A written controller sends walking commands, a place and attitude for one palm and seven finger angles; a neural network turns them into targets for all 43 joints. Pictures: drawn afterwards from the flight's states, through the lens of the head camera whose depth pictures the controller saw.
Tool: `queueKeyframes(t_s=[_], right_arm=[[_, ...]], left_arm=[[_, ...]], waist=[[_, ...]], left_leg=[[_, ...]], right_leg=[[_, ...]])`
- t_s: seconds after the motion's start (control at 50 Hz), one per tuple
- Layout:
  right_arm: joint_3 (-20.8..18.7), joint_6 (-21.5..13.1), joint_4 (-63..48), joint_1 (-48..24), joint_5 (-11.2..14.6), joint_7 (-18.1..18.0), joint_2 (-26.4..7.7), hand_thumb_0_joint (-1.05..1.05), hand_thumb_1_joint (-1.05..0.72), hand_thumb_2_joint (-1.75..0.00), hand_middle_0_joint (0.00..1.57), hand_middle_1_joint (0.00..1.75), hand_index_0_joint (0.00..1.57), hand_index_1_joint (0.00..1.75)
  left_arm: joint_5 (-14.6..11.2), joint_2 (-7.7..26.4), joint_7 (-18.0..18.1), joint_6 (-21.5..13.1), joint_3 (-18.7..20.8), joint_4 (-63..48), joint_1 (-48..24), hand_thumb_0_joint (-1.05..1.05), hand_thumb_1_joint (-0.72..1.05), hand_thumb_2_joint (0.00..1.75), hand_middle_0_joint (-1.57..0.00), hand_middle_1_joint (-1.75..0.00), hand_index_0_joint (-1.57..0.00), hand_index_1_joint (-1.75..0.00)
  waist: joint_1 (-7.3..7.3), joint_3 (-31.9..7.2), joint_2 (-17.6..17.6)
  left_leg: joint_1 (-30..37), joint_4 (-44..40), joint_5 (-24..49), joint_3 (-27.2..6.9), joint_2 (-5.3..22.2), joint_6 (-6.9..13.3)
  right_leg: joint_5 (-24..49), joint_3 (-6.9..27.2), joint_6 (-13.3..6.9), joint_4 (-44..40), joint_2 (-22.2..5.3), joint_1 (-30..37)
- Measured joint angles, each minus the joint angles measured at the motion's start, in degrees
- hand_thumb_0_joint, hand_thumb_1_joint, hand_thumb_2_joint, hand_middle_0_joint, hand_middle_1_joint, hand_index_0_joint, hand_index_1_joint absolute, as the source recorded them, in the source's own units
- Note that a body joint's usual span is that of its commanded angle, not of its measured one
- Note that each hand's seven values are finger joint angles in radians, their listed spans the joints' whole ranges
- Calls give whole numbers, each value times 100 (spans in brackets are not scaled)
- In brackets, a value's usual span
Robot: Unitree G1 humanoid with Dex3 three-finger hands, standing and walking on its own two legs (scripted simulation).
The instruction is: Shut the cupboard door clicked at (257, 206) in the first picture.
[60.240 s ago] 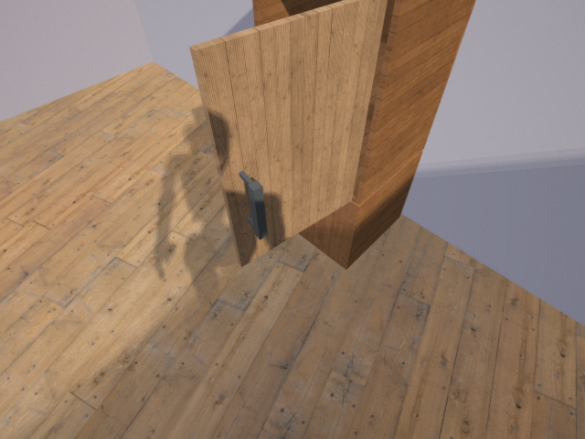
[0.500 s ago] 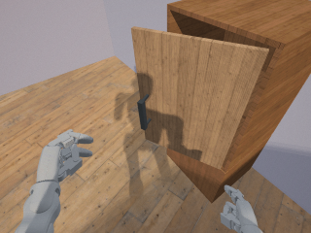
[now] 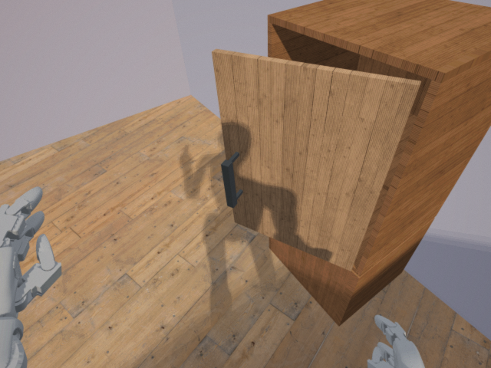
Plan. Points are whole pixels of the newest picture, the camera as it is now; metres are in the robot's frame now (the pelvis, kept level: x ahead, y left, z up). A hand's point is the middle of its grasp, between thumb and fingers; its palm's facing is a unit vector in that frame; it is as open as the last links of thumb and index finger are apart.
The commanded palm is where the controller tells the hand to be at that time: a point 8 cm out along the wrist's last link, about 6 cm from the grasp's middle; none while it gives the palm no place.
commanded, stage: draw the hand back to the body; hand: left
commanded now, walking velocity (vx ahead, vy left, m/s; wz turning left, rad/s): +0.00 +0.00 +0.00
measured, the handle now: (233, 180) +0.62 +0.13 -0.10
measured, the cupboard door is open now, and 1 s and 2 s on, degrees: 26 26 26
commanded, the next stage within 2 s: step back with the hand held close in 0.16 s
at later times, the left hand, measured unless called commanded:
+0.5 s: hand (57, 261) +0.20 +0.27 +0.15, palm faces +0.40 -0.79 -0.47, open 7.4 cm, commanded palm +0.14 +0.31 +0.17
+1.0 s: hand (7, 306) +0.13 +0.30 +0.15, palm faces +0.43 -0.77 -0.46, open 7.4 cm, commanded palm +0.07 +0.33 +0.17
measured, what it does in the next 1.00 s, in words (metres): shifts its weight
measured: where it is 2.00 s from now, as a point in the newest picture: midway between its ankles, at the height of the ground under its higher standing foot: outside the picture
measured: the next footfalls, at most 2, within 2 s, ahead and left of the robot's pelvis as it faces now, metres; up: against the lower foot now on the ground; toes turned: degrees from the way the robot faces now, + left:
right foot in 1.74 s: -0.24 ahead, -0.05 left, +0.00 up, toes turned -4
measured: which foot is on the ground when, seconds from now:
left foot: down 0.00-1.00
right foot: down 0.00-1.00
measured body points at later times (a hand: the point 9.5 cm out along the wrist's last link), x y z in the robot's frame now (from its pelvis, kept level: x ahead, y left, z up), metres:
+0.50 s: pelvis -0.01 +0.01 +0.00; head -0.01 -0.01 +0.45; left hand +0.17 +0.31 +0.18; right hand +0.17 -0.23 -0.09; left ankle +0.00 +0.11 -0.74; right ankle -0.02 -0.11 -0.74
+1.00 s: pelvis -0.07 +0.03 -0.02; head -0.06 +0.03 +0.43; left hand +0.10 +0.34 +0.18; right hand +0.10 -0.22 -0.09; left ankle +0.00 +0.11 -0.74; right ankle -0.02 -0.11 -0.74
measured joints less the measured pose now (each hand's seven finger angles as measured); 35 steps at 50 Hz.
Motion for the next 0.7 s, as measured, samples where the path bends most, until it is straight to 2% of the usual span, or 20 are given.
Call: queueKeyframes(t_s=[0.1, 0.3, 0.38, 0.46, 0.6, 0.7], right_arm=[[14, -117, 17, -15, -9, -35, 51, 1, -91, -90, 20, 30, 21, 30], [38, -179, -20, -53, -3, -4, 123, 1, -91, -90, 20, 30, 21, 30], [27, -30, -80, -88, -3, 44, 42, 1, -91, -90, 21, 30, 21, 30], [-81, 161, -96, -145, 1, 25, -22, 1, -91, -90, 21, 30, 21, 30], [-175, 453, -305, -170, 25, -72, -58, 1, -91, -90, 20, 30, 21, 30], [-145, 535, -437, -185, 42, -71, 9, 1, -91, -90, 20, 30, 21, 30]], left_arm=[[16, -3, -16, -22, -118, -62, 36, 2, 89, 90, -22, -31, -22, -31], [-15, 93, -46, -154, 34, -103, -8, 2, 89, 90, -21, -30, -21, -30], [41, 66, -6, -392, 124, -63, 93, 2, 89, 90, -21, -30, -21, -30], [62, 119, 33, -566, 146, -145, 262, 2, 89, 90, -21, -30, -21, -30], [38, 427, 65, -555, 262, -413, 445, 2, 88, 90, -21, -30, -21, -30], [30, 589, 113, -572, 387, -568, 508, 2, 88, 90, -21, -30, -21, -30]], waist=[[-45, 6, -65], [-70, 48, -48], [-192, -90, 69], [-283, -100, 42], [-367, 11, -108], [-414, 32, -223]], left_leg=[[34, 4, 6, 18, 45, -25], [72, -48, 47, 55, 71, -32], [-327, 217, -38, -7, 124, -4], [-563, 289, -49, 38, 64, 49], [-721, 236, 56, 206, -83, 164], [-908, 327, 110, 267, -103, 213]], right_leg=[[35, 19, -27, -28, 44, 37], [104, 56, -29, -101, 70, 69], [165, -5, -15, -155, 123, -164], [153, 35, 46, -35, 59, -433], [137, 193, 177, 210, -98, -763], [197, 251, 220, 330, -121, -977]])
